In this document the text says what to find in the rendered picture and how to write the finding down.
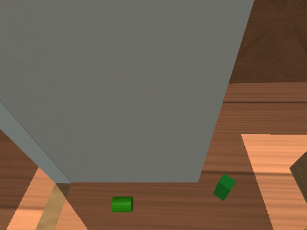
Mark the bookshelf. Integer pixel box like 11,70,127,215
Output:
229,0,307,84

